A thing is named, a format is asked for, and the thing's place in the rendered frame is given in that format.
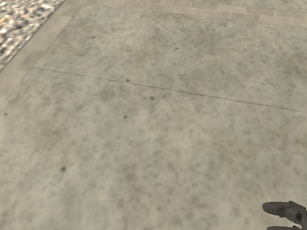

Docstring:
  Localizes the right robot hand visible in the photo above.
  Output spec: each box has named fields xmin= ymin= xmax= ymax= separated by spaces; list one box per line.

xmin=262 ymin=200 xmax=307 ymax=230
